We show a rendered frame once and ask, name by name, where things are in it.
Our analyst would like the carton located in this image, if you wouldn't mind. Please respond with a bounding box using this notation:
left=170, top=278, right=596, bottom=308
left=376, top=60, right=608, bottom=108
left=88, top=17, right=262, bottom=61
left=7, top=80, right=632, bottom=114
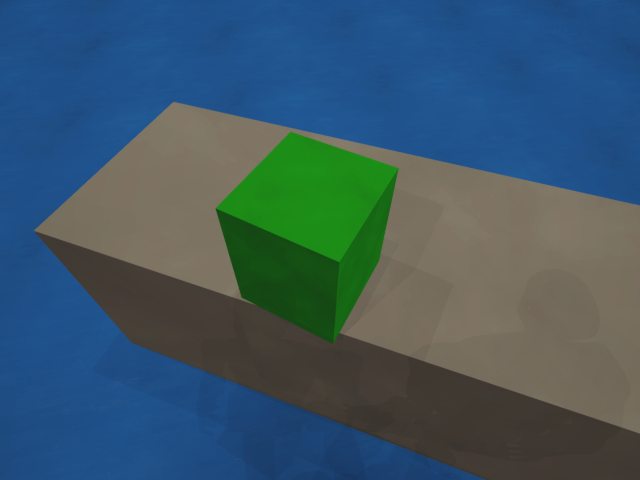
left=216, top=132, right=399, bottom=344

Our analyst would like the pedestal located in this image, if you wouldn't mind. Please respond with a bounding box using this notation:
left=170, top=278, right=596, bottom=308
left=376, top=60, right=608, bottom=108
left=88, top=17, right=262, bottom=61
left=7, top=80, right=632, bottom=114
left=34, top=102, right=640, bottom=480

